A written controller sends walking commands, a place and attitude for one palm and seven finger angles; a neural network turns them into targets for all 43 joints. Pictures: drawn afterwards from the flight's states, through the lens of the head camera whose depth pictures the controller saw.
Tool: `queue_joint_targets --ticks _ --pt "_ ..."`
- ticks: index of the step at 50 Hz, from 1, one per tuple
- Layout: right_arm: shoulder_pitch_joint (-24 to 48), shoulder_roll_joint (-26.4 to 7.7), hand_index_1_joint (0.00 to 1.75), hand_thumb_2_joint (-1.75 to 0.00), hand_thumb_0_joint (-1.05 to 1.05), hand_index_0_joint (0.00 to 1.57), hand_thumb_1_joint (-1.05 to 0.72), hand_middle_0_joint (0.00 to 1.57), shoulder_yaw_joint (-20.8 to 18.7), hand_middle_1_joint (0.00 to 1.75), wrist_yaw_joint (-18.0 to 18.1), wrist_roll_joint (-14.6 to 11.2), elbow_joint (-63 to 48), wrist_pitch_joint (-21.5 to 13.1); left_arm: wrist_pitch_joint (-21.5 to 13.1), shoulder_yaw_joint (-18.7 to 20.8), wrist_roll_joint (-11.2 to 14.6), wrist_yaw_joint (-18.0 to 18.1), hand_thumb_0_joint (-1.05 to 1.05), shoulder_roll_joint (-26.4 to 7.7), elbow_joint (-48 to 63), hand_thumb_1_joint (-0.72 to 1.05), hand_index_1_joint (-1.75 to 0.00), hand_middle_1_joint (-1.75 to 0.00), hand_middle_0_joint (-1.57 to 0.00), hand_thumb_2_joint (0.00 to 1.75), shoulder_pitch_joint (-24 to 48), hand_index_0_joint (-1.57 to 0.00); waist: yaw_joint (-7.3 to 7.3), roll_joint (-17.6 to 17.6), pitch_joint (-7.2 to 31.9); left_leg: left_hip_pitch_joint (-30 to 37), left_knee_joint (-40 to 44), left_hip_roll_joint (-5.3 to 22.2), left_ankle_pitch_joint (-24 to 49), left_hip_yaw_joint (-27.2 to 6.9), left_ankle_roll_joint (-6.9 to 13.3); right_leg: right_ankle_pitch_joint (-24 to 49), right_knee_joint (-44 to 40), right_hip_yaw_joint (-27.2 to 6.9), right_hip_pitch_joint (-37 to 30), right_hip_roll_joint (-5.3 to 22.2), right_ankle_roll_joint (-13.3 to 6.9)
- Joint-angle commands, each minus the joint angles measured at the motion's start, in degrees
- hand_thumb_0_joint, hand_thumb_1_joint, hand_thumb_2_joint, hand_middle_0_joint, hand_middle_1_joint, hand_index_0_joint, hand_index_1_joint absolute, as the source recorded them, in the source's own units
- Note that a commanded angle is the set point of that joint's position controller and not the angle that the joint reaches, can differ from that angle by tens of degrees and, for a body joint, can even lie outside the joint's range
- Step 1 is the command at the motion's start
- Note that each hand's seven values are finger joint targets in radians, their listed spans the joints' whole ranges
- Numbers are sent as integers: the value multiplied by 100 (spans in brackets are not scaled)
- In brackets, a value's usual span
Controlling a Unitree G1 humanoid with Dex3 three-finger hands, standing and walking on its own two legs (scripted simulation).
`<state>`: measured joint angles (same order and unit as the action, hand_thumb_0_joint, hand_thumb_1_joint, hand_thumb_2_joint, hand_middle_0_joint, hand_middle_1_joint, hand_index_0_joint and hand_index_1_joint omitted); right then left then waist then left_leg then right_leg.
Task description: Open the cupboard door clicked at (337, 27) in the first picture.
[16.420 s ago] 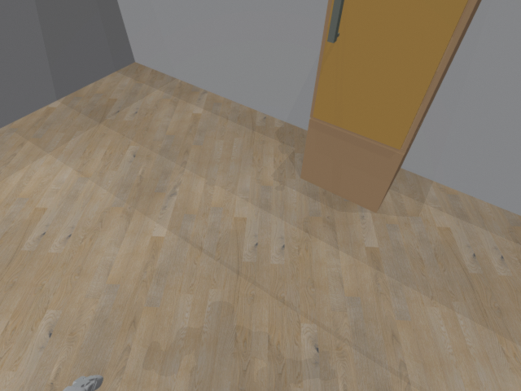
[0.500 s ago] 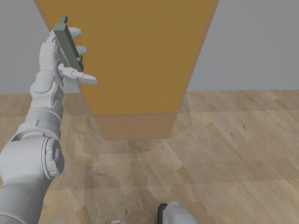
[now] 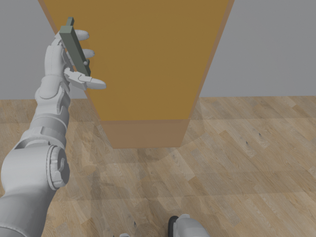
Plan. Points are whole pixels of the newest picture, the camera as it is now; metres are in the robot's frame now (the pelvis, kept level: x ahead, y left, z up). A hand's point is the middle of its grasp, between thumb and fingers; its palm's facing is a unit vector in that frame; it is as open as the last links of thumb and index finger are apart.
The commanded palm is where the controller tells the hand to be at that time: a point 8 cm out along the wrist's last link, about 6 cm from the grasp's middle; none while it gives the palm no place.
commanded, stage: close the thumb around the handle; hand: left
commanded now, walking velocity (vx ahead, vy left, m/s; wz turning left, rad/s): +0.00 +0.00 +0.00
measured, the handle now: (78, 49) +0.56 +0.16 +0.11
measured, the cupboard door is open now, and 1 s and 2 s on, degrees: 0 2 40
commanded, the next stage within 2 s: pull the door open along its arc in 0.62 s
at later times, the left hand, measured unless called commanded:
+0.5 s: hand (85, 62) +0.52 +0.14 +0.11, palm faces -0.03 -1.00 -0.03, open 6.3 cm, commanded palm +0.49 +0.18 +0.11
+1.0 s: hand (85, 67) +0.50 +0.14 +0.11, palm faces -0.05 -1.00 -0.01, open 5.9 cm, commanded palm +0.44 +0.19 +0.11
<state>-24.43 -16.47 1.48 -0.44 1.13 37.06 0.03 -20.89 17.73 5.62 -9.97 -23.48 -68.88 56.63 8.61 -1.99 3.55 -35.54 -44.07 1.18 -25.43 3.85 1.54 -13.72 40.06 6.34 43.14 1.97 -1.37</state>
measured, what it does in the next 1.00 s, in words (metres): stands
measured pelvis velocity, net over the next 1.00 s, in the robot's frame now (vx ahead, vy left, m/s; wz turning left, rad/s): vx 0.01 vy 0.00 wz -0.04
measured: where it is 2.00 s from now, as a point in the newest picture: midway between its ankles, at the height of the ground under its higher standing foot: outside the picture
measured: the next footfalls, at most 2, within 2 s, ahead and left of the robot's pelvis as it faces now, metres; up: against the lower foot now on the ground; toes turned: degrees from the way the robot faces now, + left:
none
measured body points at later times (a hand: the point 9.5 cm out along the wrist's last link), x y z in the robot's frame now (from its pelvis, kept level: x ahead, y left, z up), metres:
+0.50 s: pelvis +0.00 +0.00 +0.00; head +0.11 +0.00 +0.44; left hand +0.51 +0.19 +0.11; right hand +0.00 -0.27 -0.12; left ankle -0.05 +0.10 -0.71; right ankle +0.05 -0.11 -0.71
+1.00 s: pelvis +0.01 +0.00 +0.00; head +0.10 -0.01 +0.44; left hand +0.50 +0.19 +0.11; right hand +0.01 -0.27 -0.12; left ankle -0.05 +0.10 -0.71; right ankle +0.05 -0.11 -0.71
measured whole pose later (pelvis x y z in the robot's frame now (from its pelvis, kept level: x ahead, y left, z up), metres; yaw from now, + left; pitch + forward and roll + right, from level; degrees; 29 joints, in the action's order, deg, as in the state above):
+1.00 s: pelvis +0.01 +0.00 +0.00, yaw -2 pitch +16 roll -1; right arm -24.3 -16.4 0.8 -0.8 0.2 34.1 2.1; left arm -19.3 20.0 7.3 -11.5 -21.6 -58.5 46.5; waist 7.8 -2.5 5.1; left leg -32.1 -41.3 1.8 -25.4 5.8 1.5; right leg -13.4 38.3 4.3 41.2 0.7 -1.4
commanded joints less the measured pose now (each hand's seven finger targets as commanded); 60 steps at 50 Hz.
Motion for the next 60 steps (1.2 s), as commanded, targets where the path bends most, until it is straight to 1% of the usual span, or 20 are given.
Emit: queue_joint_targets --ticks 1,8,11,12,15,19,21,25,28,32,36,37,45,48,50,52,54,58,59,60 --pt "-962 -910 30 -90 0 20 -90 20 -331 30 30 -24 -221 -97 -389 -95 -13 -88 0 -887 1303 -22 -123 -123 -32 42 2993 -32 233 -271 2615 820 478 -71 2506 -568 -103 1864 -41 -413 -1944 -297 -3" --pt "-946 -930 30 -90 0 20 -90 20 -311 30 39 -27 -213 -89 -317 -178 -50 -87 0 -841 1069 17 -127 -127 -35 59 3042 -35 315 -99 2333 507 532 -102 2067 -536 -62 1668 -80 -427 -1940 -286 7" --pt "-997 -918 30 -90 0 20 -90 20 -324 30 44 -13 -205 -91 -350 -96 -92 -87 0 -962 1168 34 -129 -129 -36 66 3107 -36 273 -353 2708 771 446 -96 2436 -577 -93 1824 -7 -424 -1927 -278 -7" --pt "-976 -900 30 -90 0 20 -90 20 -324 30 32 -16 -230 -97 -348 -240 -71 -109 0 -759 1208 40 -130 -130 -36 68 3053 -36 288 -365 2704 860 444 -89 2525 -592 -106 1830 -24 -411 -1863 -284 0" --pt "-980 -914 30 -90 0 20 -90 20 -336 30 19 -19 -238 -96 -369 -131 51 -124 0 -780 1278 56 -131 -131 -38 76 2908 -38 224 -282 2848 971 416 -65 2761 -600 -118 1968 -21 -403 -1943 -303 -4" --pt "-949 -904 30 -90 0 20 -90 20 -321 30 25 -23 -253 -91 -349 -321 10 -102 0 -589 1202 79 -134 -134 -39 85 3047 -39 333 -189 2414 736 473 -84 2423 -566 -72 1818 -55 -389 -1843 -304 -5" --pt "-985 -926 30 -90 0 20 -90 20 -337 30 20 -7 -233 -86 -381 -88 -26 -83 0 -897 1316 90 -135 -135 -40 90 2995 -40 221 -270 2764 794 456 -92 2494 -565 -85 1907 -20 -425 -2020 -296 -11" --pt "-943 -908 30 -90 0 20 -90 20 -326 30 28 -28 -236 -68 -350 -142 2 -116 0 -820 1207 90 -135 -135 -40 90 2956 -40 261 -205 2533 678 464 -90 2472 -539 -76 1960 -42 -426 -2024 -297 -6" --pt "-943 -902 30 -90 0 20 -90 20 -336 30 20 -19 -266 -69 -357 -91 1 -133 0 -861 1345 90 -135 -135 -40 90 2871 -40 192 -273 2742 772 457 -93 2604 -540 -91 2036 -22 -429 -2108 -292 -9" --pt "-925 -901 30 -90 0 20 -90 20 -334 30 23 -26 -270 -45 -343 -97 -27 -130 0 -872 1249 90 -135 -135 -40 90 2741 -40 202 -173 2591 689 463 -92 2522 -513 -71 2007 -32 -426 -2077 -298 -7" --pt "-922 -900 30 -90 0 20 -90 20 -337 30 26 -30 -283 -42 -371 -7 12 -152 0 -962 1351 90 -135 -135 -40 90 2712 -40 173 -194 2728 737 454 -84 2665 -507 -80 2164 -18 -441 -2203 -296 -9" --pt "-956 -960 30 -90 0 20 -90 20 -344 30 56 -24 -272 -16 -394 424 -40 -136 0 -1580 1351 90 -135 -135 -40 90 2742 -40 93 -78 2763 549 449 -85 2566 -483 -59 2211 3 -481 -2384 -289 -13" --pt "-690 -862 30 -90 0 20 -90 20 -369 30 17 -93 -645 40 -381 380 200 -298 0 -1230 2031 90 -135 -135 -40 90 1399 -40 -266 -164 3030 519 587 -77 2969 -315 -35 2739 13 -547 -3010 -259 -53" --pt "-530 -833 30 -90 0 20 -90 20 -392 30 -12 -143 -806 60 -266 340 306 -304 0 -1062 2473 90 -135 -135 -40 90 690 -40 -424 78 2926 344 730 -69 2900 -247 -4 2862 -36 -569 -3312 -229 -70" --pt "-392 -777 30 -90 0 20 -90 20 -401 30 -33 -177 -901 50 -172 300 367 -288 0 -928 2863 90 -135 -135 -40 90 96 -40 -562 -113 2869 383 805 -52 3059 -208 2 2934 -60 -591 -3396 -197 -102" --pt "-274 -746 30 -90 0 20 -90 20 -420 30 -60 -205 -979 30 -52 197 445 -252 0 -718 3324 90 -135 -135 -40 90 -434 -40 -629 178 2792 321 914 -39 3072 -168 33 3055 -123 -607 -3608 -167 -98" --pt "-109 -682 30 -90 0 20 -90 20 -435 30 -82 -216 -1123 -18 36 88 481 -216 0 -538 4059 90 -135 -135 -40 90 -1163 -40 -794 3 2953 410 996 -34 3398 -142 49 3302 -124 -643 -3896 -104 -149" --pt "282 -608 30 -90 0 20 -90 20 -405 30 -89 -272 -1228 -82 334 6 574 -80 0 -228 4933 90 -135 -135 -40 90 -2342 -40 -868 433 2447 470 1220 -34 3023 -79 30 3163 -303 -601 -4037 -84 -98" --pt "625 -445 30 -90 0 20 -90 20 -410 30 -105 -303 -1303 -107 361 734 856 746 0 -142 5623 90 -135 -135 -40 90 -2219 -40 -1232 151 2350 748 1217 -107 2962 -150 -123 2763 -521 -436 -3771 -188 -94" --pt "754 -360 30 -90 0 20 -90 20 -362 30 -139 -267 -1268 -151 472 160 745 1125 0 565 5602 90 -135 -135 -40 90 -2703 -40 -1114 84 2033 892 1313 -95 2812 -116 -177 2479 -595 -392 -3608 -191 -68"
